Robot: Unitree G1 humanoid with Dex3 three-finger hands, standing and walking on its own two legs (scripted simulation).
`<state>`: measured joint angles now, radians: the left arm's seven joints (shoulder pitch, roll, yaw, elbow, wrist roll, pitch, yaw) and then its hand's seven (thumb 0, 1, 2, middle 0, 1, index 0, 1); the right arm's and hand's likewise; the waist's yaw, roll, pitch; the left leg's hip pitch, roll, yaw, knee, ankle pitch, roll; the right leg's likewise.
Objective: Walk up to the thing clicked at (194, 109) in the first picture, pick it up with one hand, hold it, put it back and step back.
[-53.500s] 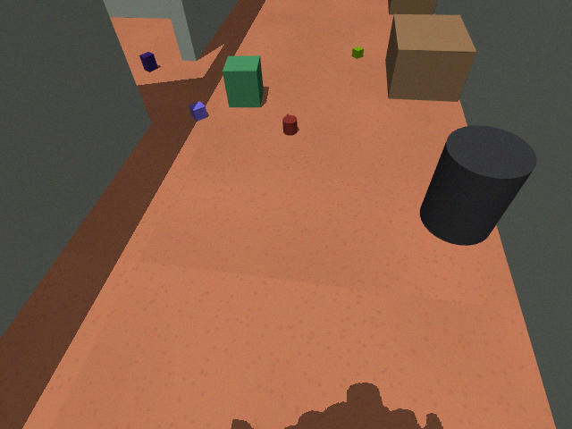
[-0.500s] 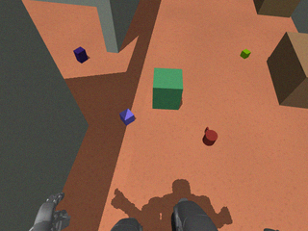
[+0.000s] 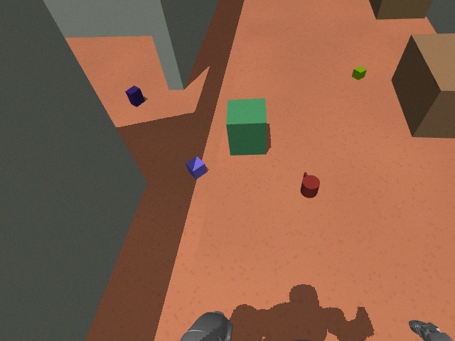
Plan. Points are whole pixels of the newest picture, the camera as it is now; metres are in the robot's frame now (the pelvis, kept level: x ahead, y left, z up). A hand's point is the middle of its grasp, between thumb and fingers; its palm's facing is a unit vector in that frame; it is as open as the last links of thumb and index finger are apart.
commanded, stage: step back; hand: left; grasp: from above
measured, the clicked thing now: (196, 167) +1.02 +0.31 -0.72
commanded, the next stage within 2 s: stand in 1.00 s
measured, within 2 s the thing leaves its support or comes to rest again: neither
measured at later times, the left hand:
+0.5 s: hand out of the picture +0.02 +0.26 -0.14, palm faces +0.09 -0.91 -0.41, open 7.4 cm
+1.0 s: hand out of the picture +0.08 +0.29 -0.16, palm faces +0.10 -0.92 -0.37, open 7.4 cm
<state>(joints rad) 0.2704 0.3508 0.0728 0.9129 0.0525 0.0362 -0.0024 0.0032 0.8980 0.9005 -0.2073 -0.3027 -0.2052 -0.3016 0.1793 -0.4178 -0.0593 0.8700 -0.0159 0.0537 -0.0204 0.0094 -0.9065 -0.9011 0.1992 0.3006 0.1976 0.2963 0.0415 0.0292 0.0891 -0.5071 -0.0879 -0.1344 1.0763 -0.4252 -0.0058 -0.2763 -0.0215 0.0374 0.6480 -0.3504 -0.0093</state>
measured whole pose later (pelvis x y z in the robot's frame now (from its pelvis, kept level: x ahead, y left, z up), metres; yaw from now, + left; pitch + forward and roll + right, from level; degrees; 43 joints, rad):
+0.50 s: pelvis -0.02 -0.02 +0.00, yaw +4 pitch -3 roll -1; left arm 0.24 0.37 0.08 0.98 0.05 -0.05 -0.01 0.00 0.90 0.90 -0.20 -0.30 -0.20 -0.30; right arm 0.23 -0.38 -0.07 0.96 -0.03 0.03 0.01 0.01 -0.90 -0.90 0.20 0.30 0.20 0.30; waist 0.02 0.05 0.04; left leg -0.33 -0.02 -0.11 0.84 -0.48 0.02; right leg -0.26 0.02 -0.06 0.60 -0.30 -0.04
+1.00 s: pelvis +0.02 +0.01 +0.00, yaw +5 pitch -2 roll -1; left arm 0.14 0.37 0.05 1.02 0.01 -0.02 0.01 0.00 0.90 0.90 -0.20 -0.30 -0.20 -0.30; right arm 0.06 -0.32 -0.02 1.01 -0.02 0.01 0.00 0.01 -0.90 -0.90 0.20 0.30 0.20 0.30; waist 0.02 0.02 0.10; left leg -0.35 0.06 0.01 0.66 -0.27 -0.01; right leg -0.21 -0.01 -0.02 0.61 -0.35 0.01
